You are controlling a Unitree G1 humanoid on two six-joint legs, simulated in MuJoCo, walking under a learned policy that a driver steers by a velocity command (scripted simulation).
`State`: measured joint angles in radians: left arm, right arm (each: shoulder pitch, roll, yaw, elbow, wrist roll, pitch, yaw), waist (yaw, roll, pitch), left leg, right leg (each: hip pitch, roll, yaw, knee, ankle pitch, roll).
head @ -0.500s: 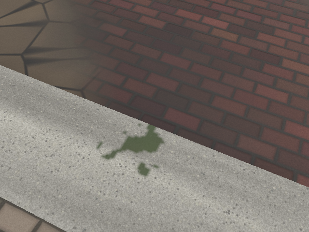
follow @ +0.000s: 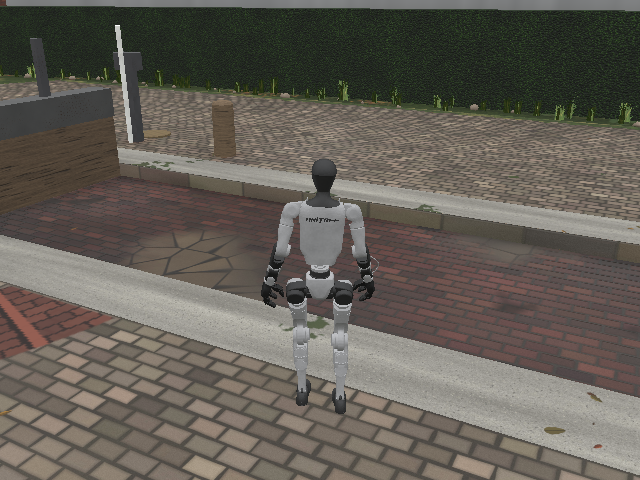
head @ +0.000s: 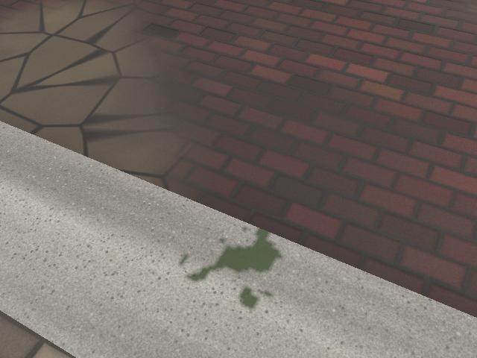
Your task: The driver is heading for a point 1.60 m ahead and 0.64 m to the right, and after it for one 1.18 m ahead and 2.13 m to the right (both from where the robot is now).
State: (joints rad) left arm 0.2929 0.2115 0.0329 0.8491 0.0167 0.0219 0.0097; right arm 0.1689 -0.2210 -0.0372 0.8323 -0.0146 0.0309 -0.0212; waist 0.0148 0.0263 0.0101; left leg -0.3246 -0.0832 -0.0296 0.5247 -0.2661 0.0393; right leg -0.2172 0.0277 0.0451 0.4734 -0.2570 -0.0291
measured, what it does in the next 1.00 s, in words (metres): steps on the spot, turning right: left foot, then right foot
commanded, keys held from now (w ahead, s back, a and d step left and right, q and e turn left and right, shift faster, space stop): e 0.72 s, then no key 0.28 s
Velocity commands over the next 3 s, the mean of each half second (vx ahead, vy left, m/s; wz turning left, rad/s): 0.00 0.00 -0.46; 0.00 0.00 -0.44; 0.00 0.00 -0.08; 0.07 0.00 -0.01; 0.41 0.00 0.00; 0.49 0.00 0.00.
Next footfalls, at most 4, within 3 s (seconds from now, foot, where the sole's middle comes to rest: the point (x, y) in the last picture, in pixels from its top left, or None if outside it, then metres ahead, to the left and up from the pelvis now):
0.28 left None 0.03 0.11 -0.78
0.72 right None -0.04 -0.09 -0.78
1.16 left None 0.05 0.09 -0.78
2.14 right None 0.03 -0.15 -0.78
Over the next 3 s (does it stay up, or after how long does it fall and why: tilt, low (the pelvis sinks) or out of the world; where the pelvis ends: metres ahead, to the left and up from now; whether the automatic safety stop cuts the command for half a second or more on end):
stays up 0.41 -0.26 0.00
